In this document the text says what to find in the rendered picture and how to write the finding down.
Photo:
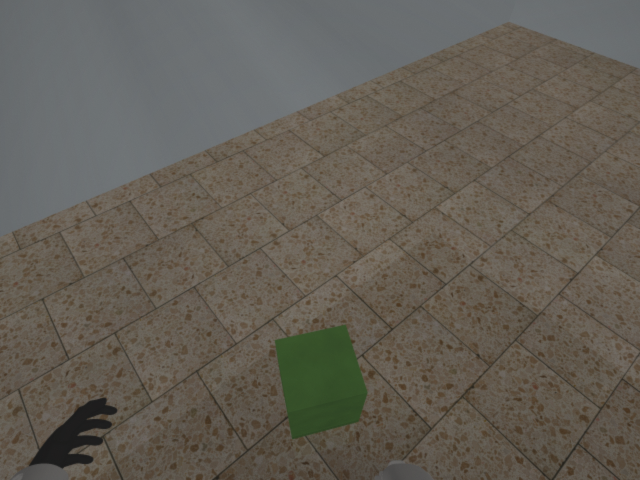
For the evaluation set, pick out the carton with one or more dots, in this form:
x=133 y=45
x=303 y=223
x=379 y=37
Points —
x=322 y=382

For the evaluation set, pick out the left robot hand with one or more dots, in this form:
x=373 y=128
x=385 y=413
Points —
x=65 y=438

